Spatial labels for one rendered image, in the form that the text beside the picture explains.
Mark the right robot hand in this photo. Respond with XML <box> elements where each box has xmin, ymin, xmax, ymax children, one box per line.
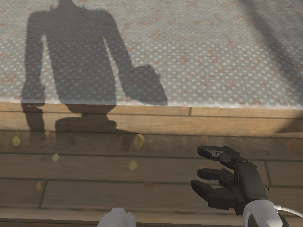
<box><xmin>190</xmin><ymin>146</ymin><xmax>270</xmax><ymax>216</ymax></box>

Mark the left robot thigh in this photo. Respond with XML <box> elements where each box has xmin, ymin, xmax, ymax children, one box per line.
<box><xmin>97</xmin><ymin>211</ymin><xmax>136</xmax><ymax>227</ymax></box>

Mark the right robot forearm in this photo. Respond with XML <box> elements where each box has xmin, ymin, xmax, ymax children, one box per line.
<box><xmin>242</xmin><ymin>200</ymin><xmax>290</xmax><ymax>227</ymax></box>

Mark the robot left shin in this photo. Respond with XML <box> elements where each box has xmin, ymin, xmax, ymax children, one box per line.
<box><xmin>111</xmin><ymin>207</ymin><xmax>126</xmax><ymax>214</ymax></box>

